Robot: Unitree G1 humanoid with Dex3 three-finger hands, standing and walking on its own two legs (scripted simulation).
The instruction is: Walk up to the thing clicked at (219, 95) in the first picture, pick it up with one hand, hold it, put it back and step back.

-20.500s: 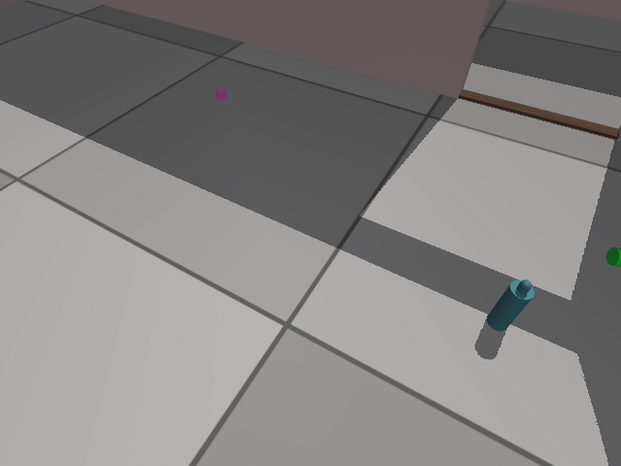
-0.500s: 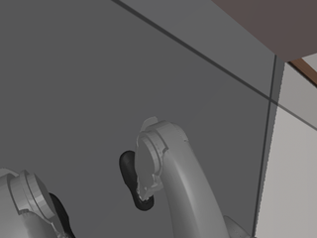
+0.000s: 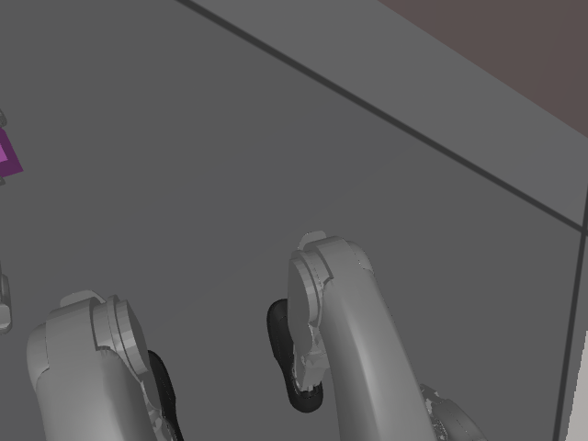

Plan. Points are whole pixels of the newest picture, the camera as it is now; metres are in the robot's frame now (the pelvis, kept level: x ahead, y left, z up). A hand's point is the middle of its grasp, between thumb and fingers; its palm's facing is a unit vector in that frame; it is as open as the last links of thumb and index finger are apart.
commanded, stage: settle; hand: left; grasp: from above
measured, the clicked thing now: out of the picture +0.51 +0.30 -0.18
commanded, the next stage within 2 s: lift in 0.04 s
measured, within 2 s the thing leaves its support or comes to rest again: neither
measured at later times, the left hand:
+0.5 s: hand out of the picture +0.48 +0.31 -0.09, palm faces -0.43 -0.13 -0.90, open 9.1 cm
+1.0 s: hand out of the picture +0.39 +0.31 +0.09, palm faces -0.40 -0.15 -0.90, open 9.1 cm
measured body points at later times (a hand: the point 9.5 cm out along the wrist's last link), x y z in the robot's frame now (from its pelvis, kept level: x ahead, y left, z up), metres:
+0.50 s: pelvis +0.00 +0.00 +0.04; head +0.23 +0.06 +0.42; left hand +0.49 +0.31 -0.04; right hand +0.04 -0.27 -0.07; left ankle +0.07 +0.13 -0.29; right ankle +0.11 -0.12 -0.29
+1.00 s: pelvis +0.00 +0.00 +0.18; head +0.16 +0.04 +0.59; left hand +0.41 +0.31 +0.14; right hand +0.14 -0.25 +0.05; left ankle +0.07 +0.13 -0.29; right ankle +0.11 -0.12 -0.29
